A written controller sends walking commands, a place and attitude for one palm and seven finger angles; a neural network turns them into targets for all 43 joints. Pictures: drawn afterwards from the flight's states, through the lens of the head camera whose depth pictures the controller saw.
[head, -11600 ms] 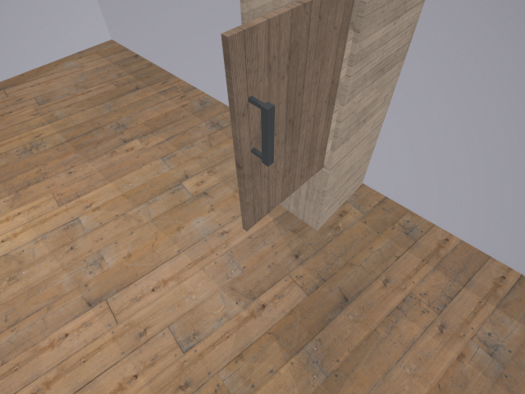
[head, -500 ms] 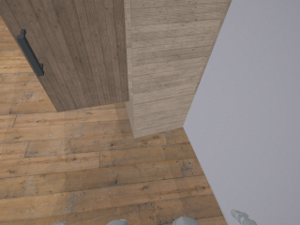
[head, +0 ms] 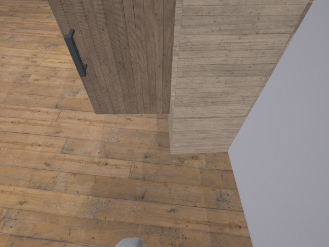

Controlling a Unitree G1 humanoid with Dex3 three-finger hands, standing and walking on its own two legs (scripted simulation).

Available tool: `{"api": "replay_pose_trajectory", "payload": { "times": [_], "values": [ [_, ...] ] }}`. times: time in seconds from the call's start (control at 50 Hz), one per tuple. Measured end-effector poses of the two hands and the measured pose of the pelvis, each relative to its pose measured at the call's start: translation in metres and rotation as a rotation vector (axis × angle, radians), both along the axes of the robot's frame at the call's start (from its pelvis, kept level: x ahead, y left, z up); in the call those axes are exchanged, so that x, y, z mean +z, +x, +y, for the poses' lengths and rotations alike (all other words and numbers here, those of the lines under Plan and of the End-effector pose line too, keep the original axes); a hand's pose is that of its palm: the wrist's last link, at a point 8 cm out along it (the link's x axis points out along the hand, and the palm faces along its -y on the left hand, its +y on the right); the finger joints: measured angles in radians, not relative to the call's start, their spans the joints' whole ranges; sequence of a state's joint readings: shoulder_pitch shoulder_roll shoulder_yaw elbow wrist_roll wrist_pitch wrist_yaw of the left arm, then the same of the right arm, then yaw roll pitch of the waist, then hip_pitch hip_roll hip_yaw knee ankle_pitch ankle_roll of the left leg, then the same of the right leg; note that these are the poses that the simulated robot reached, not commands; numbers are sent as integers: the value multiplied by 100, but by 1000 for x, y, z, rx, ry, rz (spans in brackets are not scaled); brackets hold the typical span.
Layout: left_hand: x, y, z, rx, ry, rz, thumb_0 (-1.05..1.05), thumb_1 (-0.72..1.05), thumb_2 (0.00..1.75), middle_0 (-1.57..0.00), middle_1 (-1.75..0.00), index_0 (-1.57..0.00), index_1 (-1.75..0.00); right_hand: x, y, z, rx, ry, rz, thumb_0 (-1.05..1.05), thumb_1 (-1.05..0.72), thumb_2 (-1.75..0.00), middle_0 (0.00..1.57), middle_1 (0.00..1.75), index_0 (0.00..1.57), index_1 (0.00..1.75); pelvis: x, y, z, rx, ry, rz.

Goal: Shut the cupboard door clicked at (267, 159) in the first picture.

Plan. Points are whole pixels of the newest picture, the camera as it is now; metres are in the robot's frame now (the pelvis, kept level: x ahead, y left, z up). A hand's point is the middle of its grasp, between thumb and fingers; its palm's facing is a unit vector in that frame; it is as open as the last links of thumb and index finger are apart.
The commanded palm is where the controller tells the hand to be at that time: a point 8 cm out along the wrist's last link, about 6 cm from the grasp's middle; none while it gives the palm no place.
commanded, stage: take the last steps up to it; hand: left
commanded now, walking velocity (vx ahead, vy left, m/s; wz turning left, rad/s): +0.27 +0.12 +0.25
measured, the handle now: (77, 54) +0.69 +0.37 +0.03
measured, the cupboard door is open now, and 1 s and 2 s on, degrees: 88 88 88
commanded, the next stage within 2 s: come to a stop and stand still in 0.70 s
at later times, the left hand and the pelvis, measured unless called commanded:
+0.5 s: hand out of the picture +0.08 +0.21 -0.16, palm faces +0.16 -0.96 -0.22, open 7.4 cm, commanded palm none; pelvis +0.07 +0.02 +0.00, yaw +7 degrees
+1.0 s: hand (79, 211) +0.22 +0.28 -0.18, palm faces +0.15 -0.96 -0.22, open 7.3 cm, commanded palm none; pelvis +0.19 +0.09 -0.01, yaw +6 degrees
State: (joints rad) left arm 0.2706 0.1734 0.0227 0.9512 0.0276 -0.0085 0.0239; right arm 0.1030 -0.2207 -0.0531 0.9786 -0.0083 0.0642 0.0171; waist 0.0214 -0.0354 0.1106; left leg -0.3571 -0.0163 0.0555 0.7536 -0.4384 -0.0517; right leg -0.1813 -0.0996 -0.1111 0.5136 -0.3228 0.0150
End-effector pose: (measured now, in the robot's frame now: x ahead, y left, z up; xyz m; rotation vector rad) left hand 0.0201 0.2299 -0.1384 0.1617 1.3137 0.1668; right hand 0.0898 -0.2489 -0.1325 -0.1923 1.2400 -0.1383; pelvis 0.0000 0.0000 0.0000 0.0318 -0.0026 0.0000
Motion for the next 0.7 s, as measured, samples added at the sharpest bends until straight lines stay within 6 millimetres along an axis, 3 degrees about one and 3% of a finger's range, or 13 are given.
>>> {"api": "replay_pose_trajectory", "payload": {
  "times": [0.08, 0.14, 0.32, 0.38, 0.44, 0.52, 0.6, 0.7],
  "values": [
    [-20, -20, 17, 56, -27, 50, 1, 91, 90, -20, -30, -21, -30, 0, 23, 14, 59, -38, -64, 1, -91, -89, 19, 30, 20, 29, -12, 3, 13, 26, -26, -2],
    [-21, -22, 28, 67, -22, 76, 1, 91, 90, -20, -29, -20, -30, 5, 25, 23, 82, -45, -82, 1, -91, -89, 19, 30, 20, 29, -11, 4, 17, 27, -25, -6],
    [7, 31, 38, 61, 13, -60, 1, 91, 90, -19, -29, -20, -30, -3, -8, 34, 69, 12, 39, 0, -90, -89, 20, 30, 20, 29, 2, 24, 17, 70, -37, 2],
    [5, 50, 34, 56, 34, -110, 1, 91, 90, -19, -29, -20, -30, -17, -16, 29, 48, 37, 91, 1, -90, -89, 20, 30, 20, 30, -6, 38, 10, 81, -15, 1],
    [6, 53, 28, 88, 35, -117, 1, 91, 90, -19, -29, -20, -30, -22, -14, 26, 57, 43, 149, 1, -90, -89, 20, 30, 20, 29, -7, 50, 11, 103, -27, -11],
    [7, 44, 21, 129, 1, -51, 0, 91, 90, -19, -29, -20, -30, -10, 14, 29, 62, 34, 153, 1, -91, -89, 20, 30, 20, 29, 2, 72, 19, 121, -31, -4],
    [2, 33, 20, 162, -49, 40, 1, 91, 90, -20, -29, -20, -30, 0, 59, 43, 91, 20, 105, 1, -91, -89, 19, 30, 20, 29, 6, 95, 34, 137, -25, 8],
    [-21, 26, 40, 216, -94, 146, 1, 90, 90, -20, -29, -20, -30, -6, 123, 76, 155, -13, 6, 1, -91, -89, 19, 30, 20, 29, -12, 126, 67, 142, -46, 3]
  ]
}}
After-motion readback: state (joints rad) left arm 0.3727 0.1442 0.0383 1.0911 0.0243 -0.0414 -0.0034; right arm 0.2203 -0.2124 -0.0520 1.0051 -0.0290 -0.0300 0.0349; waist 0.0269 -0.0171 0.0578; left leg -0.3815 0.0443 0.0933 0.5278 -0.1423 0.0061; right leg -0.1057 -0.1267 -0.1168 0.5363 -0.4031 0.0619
